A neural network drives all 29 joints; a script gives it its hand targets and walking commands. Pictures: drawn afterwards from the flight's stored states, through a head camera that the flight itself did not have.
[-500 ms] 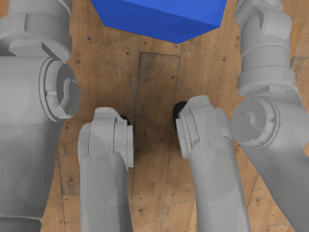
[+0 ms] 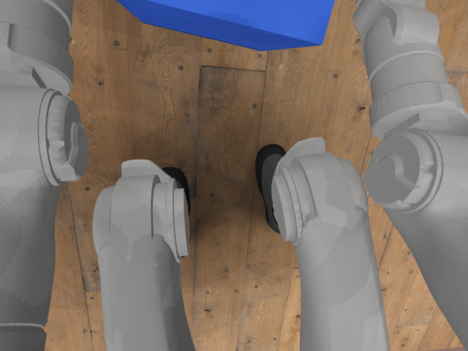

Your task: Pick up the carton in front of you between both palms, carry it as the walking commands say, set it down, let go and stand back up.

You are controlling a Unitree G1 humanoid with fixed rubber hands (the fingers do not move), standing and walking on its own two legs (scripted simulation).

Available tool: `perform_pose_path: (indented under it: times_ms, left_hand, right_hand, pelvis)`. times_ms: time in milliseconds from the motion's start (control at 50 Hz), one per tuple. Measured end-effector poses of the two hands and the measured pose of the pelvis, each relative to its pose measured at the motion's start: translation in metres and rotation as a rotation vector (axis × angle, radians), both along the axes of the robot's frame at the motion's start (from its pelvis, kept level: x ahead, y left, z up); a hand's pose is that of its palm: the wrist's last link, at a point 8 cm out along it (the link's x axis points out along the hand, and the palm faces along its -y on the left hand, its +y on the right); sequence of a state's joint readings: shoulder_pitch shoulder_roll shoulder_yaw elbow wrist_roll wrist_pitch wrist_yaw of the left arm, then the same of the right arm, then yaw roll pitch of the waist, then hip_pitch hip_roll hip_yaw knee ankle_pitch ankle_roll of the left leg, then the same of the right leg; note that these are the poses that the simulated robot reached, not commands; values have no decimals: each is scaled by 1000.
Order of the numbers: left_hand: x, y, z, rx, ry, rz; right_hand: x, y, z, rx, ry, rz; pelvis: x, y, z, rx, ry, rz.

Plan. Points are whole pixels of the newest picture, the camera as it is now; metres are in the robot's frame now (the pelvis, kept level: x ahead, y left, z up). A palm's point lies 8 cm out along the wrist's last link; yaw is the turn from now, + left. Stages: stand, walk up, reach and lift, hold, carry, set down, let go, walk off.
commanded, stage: set down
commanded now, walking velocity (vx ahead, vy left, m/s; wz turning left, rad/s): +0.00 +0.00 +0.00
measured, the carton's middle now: out of the picture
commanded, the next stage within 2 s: let go in 1.16 s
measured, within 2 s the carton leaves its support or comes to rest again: neither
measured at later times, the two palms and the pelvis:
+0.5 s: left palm out of the picture +0.62 +0.17 -0.05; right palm out of the picture +0.54 -0.20 -0.05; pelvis -0.01 +0.00 +0.06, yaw -1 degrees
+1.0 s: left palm out of the picture +0.62 +0.18 +0.10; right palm out of the picture +0.54 -0.20 +0.09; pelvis +0.01 +0.00 +0.20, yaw +1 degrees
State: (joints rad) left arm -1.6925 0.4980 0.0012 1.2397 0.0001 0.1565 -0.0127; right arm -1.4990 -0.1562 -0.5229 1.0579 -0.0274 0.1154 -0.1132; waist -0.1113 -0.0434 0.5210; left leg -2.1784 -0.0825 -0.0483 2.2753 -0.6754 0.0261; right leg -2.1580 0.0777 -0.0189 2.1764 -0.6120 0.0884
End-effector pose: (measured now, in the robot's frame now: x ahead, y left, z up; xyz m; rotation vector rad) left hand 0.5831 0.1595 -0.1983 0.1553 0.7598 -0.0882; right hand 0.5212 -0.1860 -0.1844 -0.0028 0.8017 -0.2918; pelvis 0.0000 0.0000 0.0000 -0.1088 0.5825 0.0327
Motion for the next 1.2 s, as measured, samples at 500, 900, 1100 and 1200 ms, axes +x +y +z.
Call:
perform_pose_path:
  times_ms: [500, 900, 1100, 1200]
  left_hand:
    - [36, 6, 153, 5, -88, 4]
    - [40, 20, 262, 14, -99, -8]
    - [38, 26, 329, 5, -93, -5]
    - [36, 27, 356, 1, -87, -3]
  right_hand:
    - [15, -15, 132, -1, -143, -61]
    - [17, -19, 246, -16, -159, -65]
    - [14, -17, 310, -13, -159, -63]
    - [12, -16, 337, -16, -156, -56]
  pelvis:
    - [-6, -4, 64, 34, 129, -41]
    - [8, 0, 168, 33, 239, -27]
    - [20, 2, 229, 43, 237, -20]
    - [25, 2, 255, 46, 231, -15]
